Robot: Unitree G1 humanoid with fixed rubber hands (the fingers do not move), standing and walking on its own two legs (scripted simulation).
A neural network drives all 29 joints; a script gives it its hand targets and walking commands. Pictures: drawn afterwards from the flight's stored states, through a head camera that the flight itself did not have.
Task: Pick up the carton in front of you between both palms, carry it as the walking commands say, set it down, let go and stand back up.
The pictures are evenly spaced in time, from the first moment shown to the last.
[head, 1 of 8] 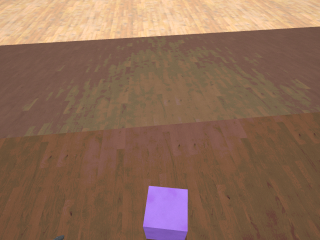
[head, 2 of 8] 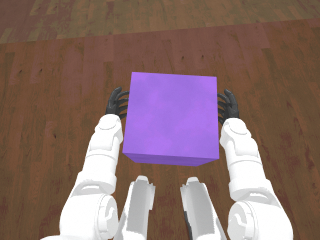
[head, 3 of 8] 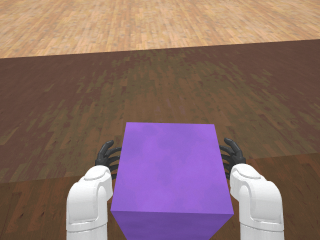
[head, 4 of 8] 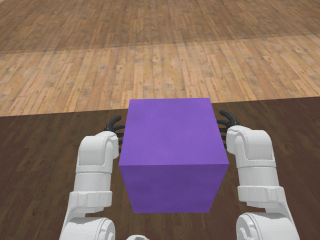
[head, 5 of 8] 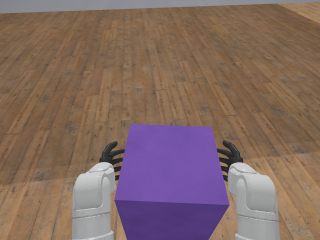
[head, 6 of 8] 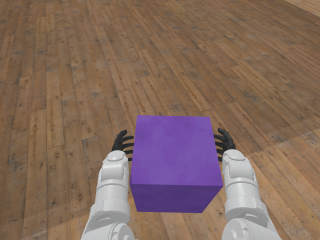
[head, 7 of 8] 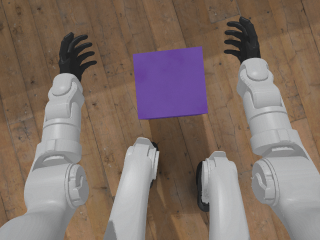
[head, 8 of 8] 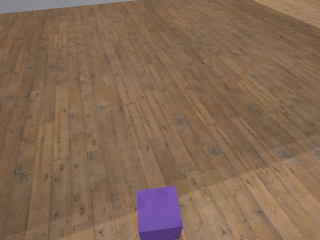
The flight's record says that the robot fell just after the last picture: no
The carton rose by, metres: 0.69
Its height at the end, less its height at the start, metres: -0.52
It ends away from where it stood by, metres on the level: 5.03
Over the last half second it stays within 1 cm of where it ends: yes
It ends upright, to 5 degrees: yes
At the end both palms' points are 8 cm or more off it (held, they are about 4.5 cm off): yes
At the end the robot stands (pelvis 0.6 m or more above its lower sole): yes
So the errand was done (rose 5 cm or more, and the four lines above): yes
